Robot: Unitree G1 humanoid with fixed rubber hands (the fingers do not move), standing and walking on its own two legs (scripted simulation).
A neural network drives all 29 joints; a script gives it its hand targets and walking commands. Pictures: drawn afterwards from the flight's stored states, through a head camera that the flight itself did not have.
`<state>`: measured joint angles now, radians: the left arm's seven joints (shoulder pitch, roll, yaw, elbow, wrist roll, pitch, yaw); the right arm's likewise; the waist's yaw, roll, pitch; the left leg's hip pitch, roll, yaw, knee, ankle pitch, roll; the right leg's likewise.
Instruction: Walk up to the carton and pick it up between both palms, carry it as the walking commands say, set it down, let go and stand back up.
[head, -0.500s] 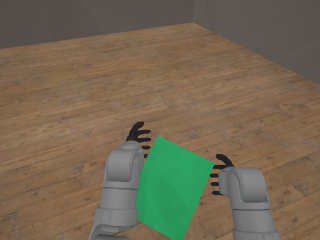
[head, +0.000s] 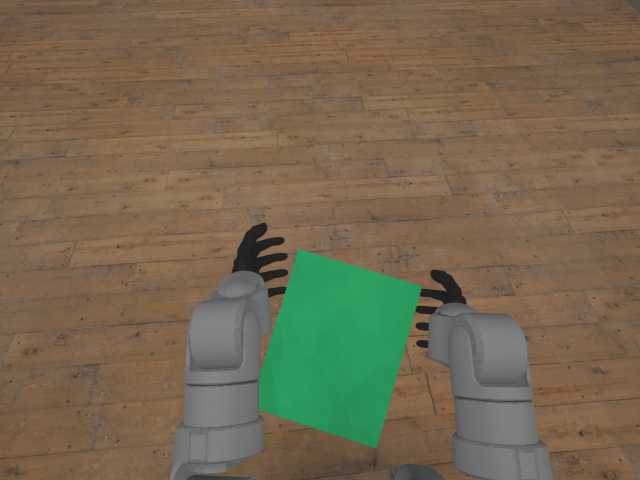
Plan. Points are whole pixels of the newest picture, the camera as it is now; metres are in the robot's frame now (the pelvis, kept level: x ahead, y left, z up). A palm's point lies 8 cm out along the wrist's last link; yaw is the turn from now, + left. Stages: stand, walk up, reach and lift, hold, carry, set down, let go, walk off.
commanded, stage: carry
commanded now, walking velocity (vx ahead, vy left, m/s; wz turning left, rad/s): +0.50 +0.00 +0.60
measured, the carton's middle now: (335, 332) +0.34 +0.00 -0.09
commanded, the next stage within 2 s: none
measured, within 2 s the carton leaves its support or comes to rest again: neither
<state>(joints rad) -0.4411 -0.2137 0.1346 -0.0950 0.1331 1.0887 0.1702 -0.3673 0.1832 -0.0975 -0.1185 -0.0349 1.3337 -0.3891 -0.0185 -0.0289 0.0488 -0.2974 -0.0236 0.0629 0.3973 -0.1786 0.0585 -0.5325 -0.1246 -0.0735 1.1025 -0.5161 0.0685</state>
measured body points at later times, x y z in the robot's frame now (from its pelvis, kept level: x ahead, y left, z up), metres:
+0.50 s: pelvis +0.33 +0.00 +0.01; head +0.36 -0.01 +0.46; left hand +0.60 +0.22 +0.08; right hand +0.65 -0.02 +0.05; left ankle +0.34 +0.15 -0.69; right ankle +0.36 -0.11 -0.74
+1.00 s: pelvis +0.46 +0.09 -0.02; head +0.49 +0.11 +0.43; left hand +0.73 +0.33 +0.08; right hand +0.80 +0.10 +0.04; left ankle +0.50 +0.19 -0.74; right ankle +0.58 +0.02 -0.72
